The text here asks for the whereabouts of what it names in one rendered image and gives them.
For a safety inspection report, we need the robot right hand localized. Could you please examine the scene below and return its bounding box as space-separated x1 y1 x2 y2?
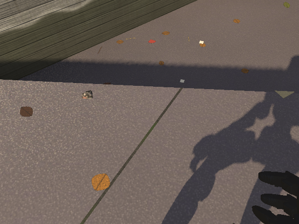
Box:
251 171 299 224

